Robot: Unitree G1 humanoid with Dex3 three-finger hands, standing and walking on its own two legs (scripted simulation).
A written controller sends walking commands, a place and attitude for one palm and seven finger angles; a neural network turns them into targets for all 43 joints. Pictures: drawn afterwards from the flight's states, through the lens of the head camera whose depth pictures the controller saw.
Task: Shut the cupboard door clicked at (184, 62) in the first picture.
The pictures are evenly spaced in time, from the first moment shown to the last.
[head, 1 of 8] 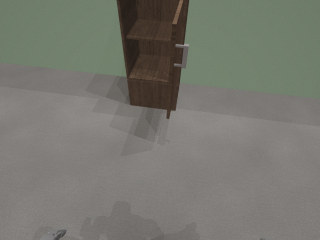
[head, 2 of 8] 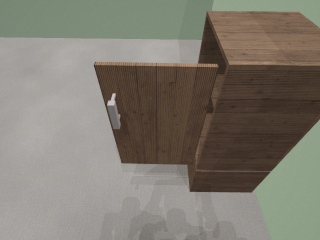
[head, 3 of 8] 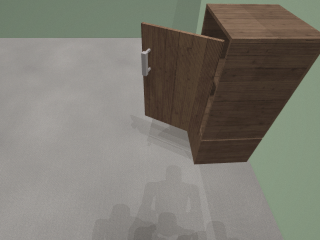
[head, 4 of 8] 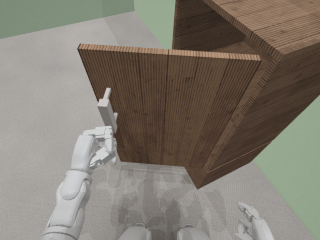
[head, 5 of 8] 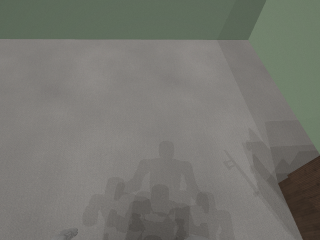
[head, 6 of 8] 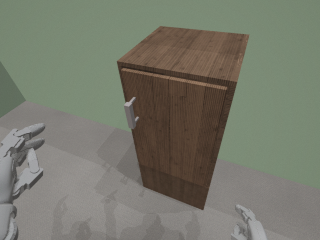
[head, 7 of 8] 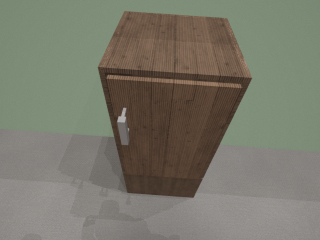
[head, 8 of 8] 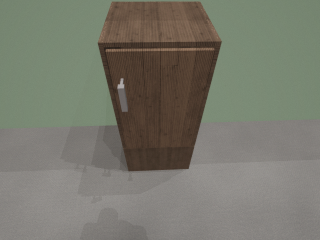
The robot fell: no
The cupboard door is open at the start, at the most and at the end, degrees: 89 89 0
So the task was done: yes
